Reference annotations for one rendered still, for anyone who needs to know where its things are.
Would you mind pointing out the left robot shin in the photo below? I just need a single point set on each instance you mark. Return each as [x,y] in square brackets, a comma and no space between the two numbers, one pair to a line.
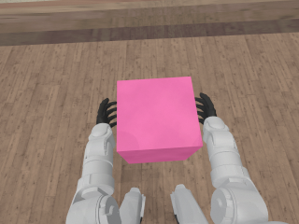
[135,190]

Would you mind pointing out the robot left upper arm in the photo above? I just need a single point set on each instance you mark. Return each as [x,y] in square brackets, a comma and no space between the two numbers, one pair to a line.
[101,209]

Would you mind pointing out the right robot thigh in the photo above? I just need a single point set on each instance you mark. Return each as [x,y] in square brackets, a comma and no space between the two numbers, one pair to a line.
[186,207]

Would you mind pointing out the right robot hand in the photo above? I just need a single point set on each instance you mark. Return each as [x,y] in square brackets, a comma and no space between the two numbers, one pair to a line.
[207,107]

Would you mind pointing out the robot left forearm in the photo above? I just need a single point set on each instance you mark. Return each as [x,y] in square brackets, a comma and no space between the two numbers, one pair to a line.
[97,168]

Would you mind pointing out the robot right forearm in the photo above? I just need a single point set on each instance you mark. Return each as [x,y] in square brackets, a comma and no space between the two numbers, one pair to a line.
[226,166]

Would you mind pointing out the robot right upper arm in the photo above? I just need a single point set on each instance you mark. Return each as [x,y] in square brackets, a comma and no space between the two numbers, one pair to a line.
[231,205]

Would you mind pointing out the left robot hand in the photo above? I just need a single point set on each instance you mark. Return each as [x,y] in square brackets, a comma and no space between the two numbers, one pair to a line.
[102,113]

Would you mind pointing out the carton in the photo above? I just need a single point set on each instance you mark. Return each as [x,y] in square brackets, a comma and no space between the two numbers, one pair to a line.
[157,120]

